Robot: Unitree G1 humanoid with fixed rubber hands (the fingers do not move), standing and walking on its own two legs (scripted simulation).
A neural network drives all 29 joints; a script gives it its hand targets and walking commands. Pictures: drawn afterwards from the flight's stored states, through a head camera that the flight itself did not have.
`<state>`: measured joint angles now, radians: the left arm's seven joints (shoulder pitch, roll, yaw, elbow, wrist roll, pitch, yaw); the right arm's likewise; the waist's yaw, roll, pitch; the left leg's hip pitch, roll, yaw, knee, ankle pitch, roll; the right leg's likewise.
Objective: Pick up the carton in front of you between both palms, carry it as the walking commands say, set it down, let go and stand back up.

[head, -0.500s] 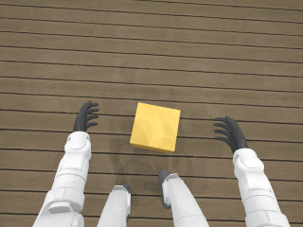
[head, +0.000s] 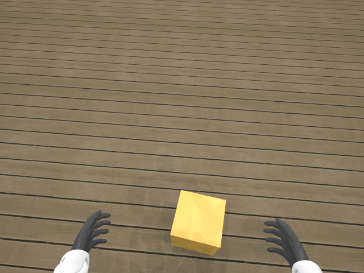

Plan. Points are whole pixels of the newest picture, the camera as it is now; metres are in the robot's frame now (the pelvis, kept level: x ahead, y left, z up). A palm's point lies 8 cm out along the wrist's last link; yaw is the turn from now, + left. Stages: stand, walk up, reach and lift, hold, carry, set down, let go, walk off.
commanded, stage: let go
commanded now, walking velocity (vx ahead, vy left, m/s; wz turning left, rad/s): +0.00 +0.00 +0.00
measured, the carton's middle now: (197, 223) +0.36 -0.07 -0.65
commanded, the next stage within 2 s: stand in 0.46 s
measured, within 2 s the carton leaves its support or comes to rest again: neither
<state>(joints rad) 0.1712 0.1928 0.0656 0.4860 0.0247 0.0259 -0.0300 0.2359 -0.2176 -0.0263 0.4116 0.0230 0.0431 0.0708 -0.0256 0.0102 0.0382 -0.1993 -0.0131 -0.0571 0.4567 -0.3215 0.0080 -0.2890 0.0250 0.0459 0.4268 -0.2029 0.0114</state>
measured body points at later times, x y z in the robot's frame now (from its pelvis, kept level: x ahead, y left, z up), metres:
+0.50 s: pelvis -0.01 +0.00 +0.00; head -0.01 -0.01 +0.45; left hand +0.16 +0.23 -0.08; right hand +0.16 -0.25 -0.08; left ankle -0.06 +0.11 -0.74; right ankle +0.01 -0.13 -0.74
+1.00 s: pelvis +0.01 -0.02 +0.00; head +0.01 -0.04 +0.45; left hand +0.12 +0.28 -0.10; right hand +0.15 -0.31 -0.11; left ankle -0.06 +0.11 -0.74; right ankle +0.01 -0.13 -0.74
